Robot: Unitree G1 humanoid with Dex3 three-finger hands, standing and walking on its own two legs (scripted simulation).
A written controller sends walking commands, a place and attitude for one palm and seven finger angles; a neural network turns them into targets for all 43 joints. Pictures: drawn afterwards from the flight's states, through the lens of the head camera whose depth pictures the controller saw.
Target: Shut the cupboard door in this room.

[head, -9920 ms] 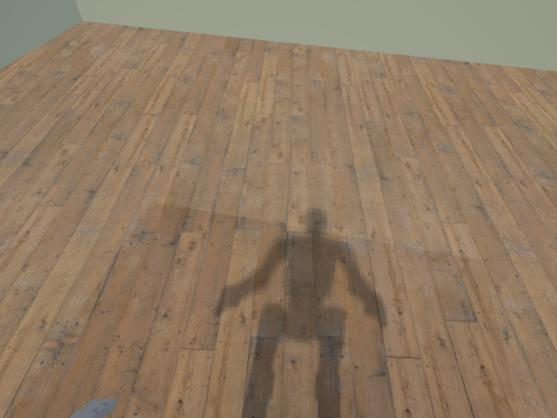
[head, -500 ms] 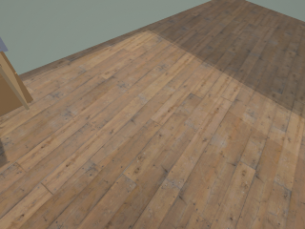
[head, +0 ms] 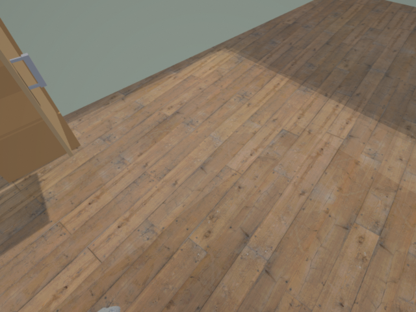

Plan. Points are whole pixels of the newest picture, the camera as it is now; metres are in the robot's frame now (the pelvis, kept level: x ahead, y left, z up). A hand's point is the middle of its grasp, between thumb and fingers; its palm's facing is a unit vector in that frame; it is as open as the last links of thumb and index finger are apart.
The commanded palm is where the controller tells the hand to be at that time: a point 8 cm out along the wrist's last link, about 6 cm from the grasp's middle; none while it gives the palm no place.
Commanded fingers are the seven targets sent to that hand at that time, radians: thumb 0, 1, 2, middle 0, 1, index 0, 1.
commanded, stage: turn or walk to find it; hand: left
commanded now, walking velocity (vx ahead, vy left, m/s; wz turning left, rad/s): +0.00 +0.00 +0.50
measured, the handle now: (28, 72) +0.92 +0.72 -0.02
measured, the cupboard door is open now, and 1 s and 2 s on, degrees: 83 83 83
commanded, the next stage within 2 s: stand and wait in 0.58 s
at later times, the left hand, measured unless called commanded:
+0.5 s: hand out of the picture -0.06 +0.22 -0.18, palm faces +0.33 -0.91 -0.24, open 7.4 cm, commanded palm none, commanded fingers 0.00 0.90 0.90 -0.20 -0.30 -0.20 -0.30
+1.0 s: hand out of the picture -0.05 +0.19 -0.16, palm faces +0.36 -0.89 -0.26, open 7.4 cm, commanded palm none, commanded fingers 0.00 0.90 0.90 -0.20 -0.30 -0.20 -0.30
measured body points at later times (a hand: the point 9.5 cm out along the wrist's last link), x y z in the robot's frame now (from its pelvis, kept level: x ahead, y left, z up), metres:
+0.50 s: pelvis -0.03 +0.01 -0.01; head +0.00 +0.03 +0.44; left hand -0.08 +0.26 -0.16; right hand +0.12 -0.22 -0.15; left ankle -0.06 +0.13 -0.74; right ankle -0.01 -0.10 -0.73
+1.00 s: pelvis -0.04 -0.01 +0.00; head -0.02 -0.04 +0.45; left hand -0.07 +0.24 -0.14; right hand +0.09 -0.21 -0.17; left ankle -0.06 +0.12 -0.73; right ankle +0.00 -0.10 -0.73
